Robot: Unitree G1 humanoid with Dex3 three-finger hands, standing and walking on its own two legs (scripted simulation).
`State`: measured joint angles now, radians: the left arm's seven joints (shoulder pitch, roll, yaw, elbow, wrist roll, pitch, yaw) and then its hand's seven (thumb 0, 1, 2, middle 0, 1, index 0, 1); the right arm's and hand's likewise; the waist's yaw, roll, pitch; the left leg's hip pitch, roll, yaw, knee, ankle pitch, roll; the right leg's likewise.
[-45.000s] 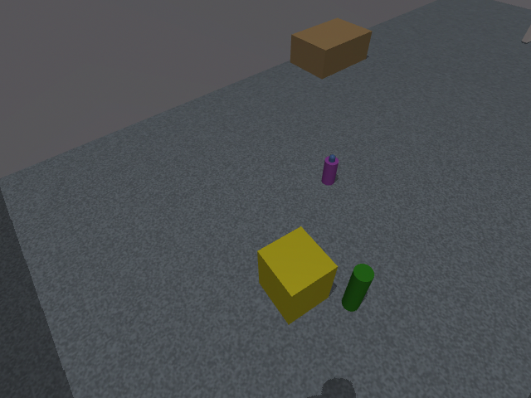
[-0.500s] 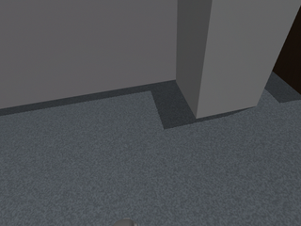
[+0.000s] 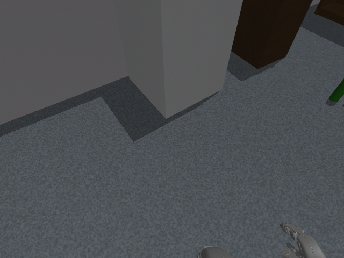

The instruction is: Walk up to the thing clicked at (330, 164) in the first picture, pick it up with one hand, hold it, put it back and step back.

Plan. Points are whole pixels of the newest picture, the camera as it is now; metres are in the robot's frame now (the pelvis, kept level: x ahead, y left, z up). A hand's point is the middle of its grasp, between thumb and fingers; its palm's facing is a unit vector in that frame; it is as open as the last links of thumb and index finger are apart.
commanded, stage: walk up
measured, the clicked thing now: out of the picture +0.67 -1.26 -0.68
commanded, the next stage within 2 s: none
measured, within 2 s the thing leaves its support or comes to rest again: neither
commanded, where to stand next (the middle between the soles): +0.09 -0.01 m, yaw -76 degrees
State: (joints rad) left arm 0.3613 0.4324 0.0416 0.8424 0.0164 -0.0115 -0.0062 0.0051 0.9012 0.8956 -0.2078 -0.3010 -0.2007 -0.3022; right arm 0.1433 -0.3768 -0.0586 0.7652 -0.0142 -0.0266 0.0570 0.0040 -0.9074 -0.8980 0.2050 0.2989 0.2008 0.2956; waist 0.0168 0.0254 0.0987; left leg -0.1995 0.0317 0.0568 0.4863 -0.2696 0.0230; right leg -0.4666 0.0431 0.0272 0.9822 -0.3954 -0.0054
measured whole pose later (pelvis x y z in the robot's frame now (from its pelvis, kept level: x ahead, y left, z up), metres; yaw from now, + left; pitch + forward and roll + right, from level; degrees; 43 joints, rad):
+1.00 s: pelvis +0.02 +0.09 -0.03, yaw -52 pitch -2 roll -1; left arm 0.32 0.40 0.08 0.80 0.04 0.03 -0.08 0.00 0.90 0.90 -0.20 -0.30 -0.20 -0.30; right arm 0.29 -0.54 -0.12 0.82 -0.01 0.03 0.01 0.01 -0.91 -0.90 0.20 0.30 0.20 0.30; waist -0.01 0.06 0.06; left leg -0.48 0.20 0.08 0.99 -0.49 -0.02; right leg -0.29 -0.02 0.04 0.72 -0.42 0.01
